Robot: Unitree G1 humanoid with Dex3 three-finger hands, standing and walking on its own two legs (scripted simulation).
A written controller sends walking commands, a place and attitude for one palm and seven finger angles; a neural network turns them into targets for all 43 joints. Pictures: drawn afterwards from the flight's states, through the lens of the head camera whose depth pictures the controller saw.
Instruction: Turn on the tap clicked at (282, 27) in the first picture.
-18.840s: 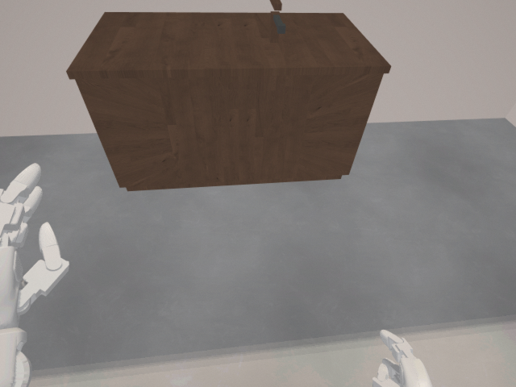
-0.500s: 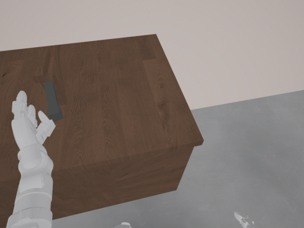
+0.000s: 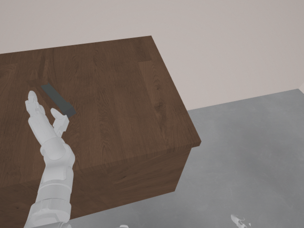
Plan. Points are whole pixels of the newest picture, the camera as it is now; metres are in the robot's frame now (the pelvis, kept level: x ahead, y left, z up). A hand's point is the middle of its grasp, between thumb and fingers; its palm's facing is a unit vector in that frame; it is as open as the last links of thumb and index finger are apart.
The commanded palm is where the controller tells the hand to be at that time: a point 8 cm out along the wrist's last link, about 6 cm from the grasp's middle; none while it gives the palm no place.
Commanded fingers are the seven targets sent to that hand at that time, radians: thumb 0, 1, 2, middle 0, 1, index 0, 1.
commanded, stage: push the lever round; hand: left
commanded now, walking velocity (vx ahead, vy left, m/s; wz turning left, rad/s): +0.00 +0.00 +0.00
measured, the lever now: (67, 110) +0.40 +0.24 +0.08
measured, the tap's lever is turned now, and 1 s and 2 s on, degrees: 31 54 84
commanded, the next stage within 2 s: lift the hand up off the lever in 1.68 s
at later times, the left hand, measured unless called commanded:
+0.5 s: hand (74, 112) +0.41 +0.23 +0.07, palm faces +0.72 -0.69 -0.07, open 7.7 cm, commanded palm +0.36 +0.24 +0.07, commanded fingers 0.00 0.90 0.90 -0.15 -0.15 -0.15 -0.15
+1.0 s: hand (87, 104) +0.43 +0.20 +0.07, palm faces +0.79 -0.61 -0.08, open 7.6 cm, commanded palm +0.38 +0.20 +0.07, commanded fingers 0.00 0.90 0.90 -0.15 -0.15 -0.15 -0.15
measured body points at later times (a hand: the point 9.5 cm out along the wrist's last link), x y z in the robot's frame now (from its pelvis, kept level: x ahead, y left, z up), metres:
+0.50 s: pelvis +0.01 +0.00 +0.00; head +0.05 +0.00 +0.45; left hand +0.36 +0.26 +0.07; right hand +0.11 -0.25 -0.12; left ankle +0.02 +0.14 -0.70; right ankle -0.01 -0.10 -0.70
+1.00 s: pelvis +0.00 -0.01 -0.01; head +0.05 +0.00 +0.44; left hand +0.39 +0.23 +0.08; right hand +0.09 -0.25 -0.13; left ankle +0.02 +0.14 -0.70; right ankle -0.01 -0.10 -0.70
